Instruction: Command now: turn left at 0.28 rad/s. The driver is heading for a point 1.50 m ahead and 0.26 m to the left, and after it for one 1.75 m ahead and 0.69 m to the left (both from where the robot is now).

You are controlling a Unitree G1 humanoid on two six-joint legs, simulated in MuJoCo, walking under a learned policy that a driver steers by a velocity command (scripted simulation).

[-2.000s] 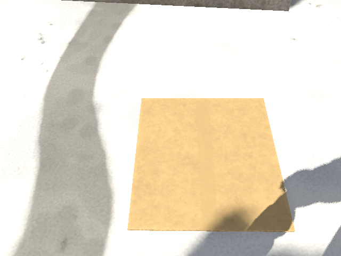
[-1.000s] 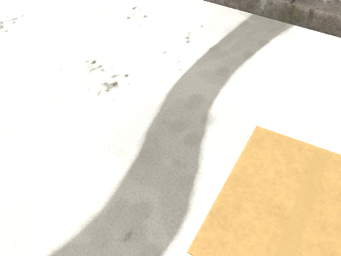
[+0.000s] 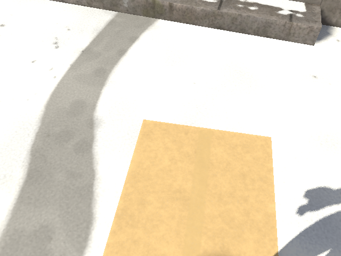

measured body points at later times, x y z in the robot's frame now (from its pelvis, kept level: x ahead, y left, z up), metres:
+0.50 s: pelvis +0.01 -0.01 +0.01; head +0.03 -0.01 +0.46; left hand +0.00 +0.28 -0.10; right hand +0.25 -0.21 -0.09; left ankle -0.03 +0.10 -0.69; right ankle +0.00 -0.11 -0.73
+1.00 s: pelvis +0.18 +0.09 +0.00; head +0.21 +0.11 +0.45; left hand +0.24 +0.37 -0.12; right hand +0.26 -0.16 -0.13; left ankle +0.01 +0.11 -0.73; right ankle +0.37 +0.03 -0.68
